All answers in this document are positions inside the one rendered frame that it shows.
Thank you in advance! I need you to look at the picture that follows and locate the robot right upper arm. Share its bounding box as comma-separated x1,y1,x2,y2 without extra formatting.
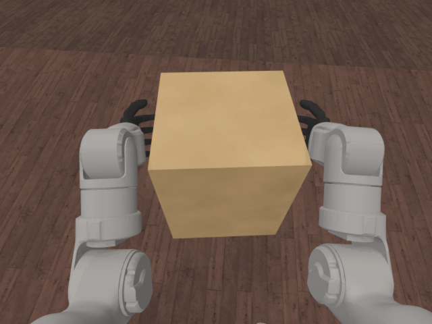
307,243,432,324

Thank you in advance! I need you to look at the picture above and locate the left robot forearm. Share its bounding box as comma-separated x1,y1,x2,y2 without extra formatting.
68,122,146,302

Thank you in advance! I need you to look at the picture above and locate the right robot hand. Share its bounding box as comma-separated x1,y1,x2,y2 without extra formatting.
297,100,330,161

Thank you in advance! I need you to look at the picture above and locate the right robot forearm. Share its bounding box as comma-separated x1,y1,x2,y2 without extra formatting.
308,122,394,293

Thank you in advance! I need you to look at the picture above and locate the left robot hand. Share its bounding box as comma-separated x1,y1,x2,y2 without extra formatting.
120,99,155,157

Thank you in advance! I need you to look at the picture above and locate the carton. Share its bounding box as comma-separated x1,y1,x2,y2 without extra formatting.
148,71,312,239

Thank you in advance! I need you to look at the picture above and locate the robot left upper arm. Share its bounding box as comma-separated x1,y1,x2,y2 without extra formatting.
31,249,153,324

